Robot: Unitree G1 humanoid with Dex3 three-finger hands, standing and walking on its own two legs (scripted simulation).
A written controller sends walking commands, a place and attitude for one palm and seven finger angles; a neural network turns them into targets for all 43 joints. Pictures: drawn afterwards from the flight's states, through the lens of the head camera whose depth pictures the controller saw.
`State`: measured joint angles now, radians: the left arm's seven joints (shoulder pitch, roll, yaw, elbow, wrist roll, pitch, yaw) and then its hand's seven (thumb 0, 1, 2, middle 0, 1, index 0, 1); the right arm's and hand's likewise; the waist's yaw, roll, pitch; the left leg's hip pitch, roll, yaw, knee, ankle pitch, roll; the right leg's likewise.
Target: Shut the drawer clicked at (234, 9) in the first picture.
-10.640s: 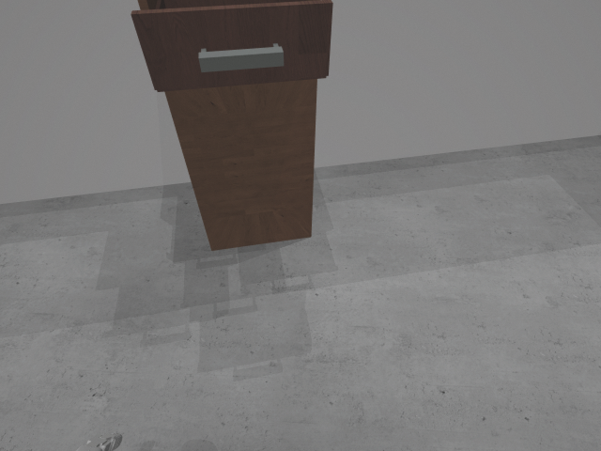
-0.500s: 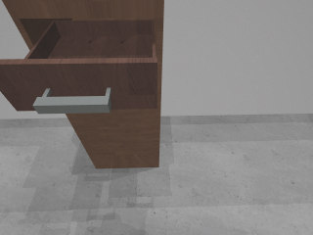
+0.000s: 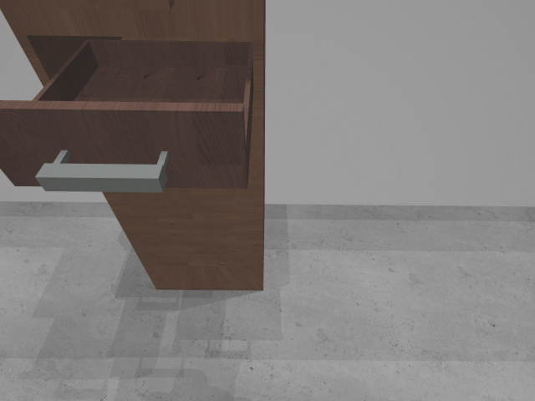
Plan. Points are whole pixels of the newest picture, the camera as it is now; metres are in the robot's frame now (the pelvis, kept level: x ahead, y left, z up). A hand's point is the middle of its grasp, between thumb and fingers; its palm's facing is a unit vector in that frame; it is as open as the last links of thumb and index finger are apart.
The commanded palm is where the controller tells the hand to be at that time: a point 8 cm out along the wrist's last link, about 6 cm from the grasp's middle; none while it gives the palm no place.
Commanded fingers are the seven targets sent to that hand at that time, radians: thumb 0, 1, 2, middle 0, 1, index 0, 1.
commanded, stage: raise the hand and make a fist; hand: left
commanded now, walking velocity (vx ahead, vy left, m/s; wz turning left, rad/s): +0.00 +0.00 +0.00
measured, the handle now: (109, 167) +0.39 +0.26 +0.15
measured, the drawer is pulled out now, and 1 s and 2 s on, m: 0.22 0.22 0.22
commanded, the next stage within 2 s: bring the fist close to the handle in 1.90 s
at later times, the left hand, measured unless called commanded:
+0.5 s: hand (127, 391) +0.13 +0.19 +0.01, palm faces +0.16 -0.99 -0.03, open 5.6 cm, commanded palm +0.13 +0.24 +0.04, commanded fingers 0.00 0.90 0.90 -0.72 -0.86 -0.72 -0.86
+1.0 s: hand (92, 321) +0.18 +0.20 +0.13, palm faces +0.08 -0.99 -0.08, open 3.3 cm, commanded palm +0.15 +0.25 +0.15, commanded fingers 0.00 0.90 0.90 -1.22 -1.40 -1.22 -1.40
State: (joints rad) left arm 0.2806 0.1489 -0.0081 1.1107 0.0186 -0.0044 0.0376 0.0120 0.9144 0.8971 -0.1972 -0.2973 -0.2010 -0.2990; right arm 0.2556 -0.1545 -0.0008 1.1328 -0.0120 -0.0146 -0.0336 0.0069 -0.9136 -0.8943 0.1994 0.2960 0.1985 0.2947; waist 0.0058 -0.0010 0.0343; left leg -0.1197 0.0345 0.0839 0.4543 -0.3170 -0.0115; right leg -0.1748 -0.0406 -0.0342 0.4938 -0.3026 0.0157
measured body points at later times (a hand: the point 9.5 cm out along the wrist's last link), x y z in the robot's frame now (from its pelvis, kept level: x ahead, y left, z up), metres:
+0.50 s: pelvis -0.05 -0.03 -0.04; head -0.04 -0.02 +0.41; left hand +0.12 +0.24 +0.02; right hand +0.18 -0.26 -0.07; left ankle -0.05 +0.12 -0.74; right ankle -0.02 -0.13 -0.74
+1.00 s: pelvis -0.04 +0.00 -0.01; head -0.04 -0.01 +0.44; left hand +0.17 +0.26 +0.13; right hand +0.15 -0.22 -0.08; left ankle -0.05 +0.12 -0.74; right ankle -0.02 -0.13 -0.74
